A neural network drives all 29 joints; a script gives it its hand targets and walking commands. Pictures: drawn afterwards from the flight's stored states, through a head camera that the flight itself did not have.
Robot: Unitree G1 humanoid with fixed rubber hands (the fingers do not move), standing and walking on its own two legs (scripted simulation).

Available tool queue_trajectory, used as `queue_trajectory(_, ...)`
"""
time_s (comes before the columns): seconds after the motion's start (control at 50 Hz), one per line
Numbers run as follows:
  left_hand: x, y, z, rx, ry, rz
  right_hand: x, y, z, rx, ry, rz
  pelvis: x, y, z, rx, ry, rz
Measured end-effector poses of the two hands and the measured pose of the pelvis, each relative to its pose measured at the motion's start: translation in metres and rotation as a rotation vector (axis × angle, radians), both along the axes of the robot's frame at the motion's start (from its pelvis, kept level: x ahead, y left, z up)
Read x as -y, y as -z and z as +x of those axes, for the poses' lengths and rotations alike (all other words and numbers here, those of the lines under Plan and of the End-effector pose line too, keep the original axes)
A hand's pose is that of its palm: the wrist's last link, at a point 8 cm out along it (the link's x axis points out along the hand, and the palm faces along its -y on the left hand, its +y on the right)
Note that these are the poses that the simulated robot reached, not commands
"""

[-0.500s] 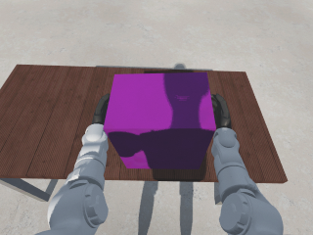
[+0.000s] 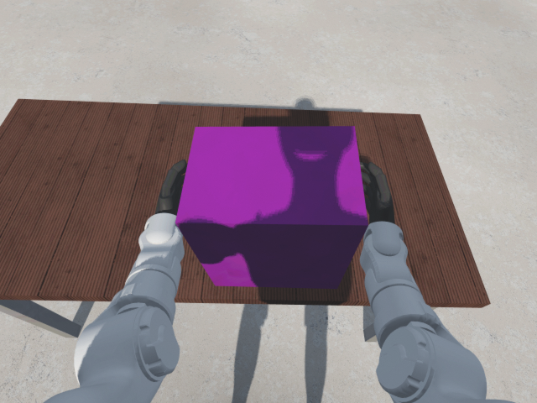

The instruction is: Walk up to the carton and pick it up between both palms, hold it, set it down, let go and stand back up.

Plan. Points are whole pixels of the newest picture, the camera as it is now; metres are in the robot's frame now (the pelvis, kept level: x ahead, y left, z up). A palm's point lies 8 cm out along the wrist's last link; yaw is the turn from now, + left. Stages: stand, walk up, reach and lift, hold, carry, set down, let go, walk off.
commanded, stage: set down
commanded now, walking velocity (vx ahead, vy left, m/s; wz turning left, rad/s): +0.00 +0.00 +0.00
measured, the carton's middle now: (274, 217) +0.42 +0.01 -0.03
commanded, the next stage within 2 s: none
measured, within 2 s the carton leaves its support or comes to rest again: rests again in 0.28 s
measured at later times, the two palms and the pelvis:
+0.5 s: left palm (179, 208) +0.41 +0.17 +0.01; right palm (383, 221) +0.39 -0.16 +0.02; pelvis +0.00 +0.00 +0.00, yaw -1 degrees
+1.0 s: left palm (182, 209) +0.42 +0.16 +0.00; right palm (384, 225) +0.38 -0.17 +0.01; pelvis +0.00 +0.00 +0.00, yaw -1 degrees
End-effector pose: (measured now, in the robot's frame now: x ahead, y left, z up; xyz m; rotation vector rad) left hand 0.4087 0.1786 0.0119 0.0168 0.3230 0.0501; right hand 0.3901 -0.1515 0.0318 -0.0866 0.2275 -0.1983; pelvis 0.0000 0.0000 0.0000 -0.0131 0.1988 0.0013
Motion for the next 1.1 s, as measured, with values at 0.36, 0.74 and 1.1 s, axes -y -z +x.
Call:
queue_trajectory(0.36,0.007,0.004,0.004,0.011,0.010,-0.005,0.006,0.008,-0.003,-0.026,0.015,-0.017,-0.002,0.001,0.001,-0.015,0.006,0.001)
queue_trajectory(0.74,0.017,0.009,0.007,0.035,0.016,-0.021,0.016,0.022,-0.008,-0.043,0.027,-0.023,0.003,0.002,0.002,-0.043,0.012,0.004)
queue_trajectory(1.1,0.016,0.011,0.007,0.058,0.017,-0.029,0.015,0.022,-0.009,-0.042,0.026,-0.044,-0.001,0.004,-0.001,-0.058,0.020,0.001)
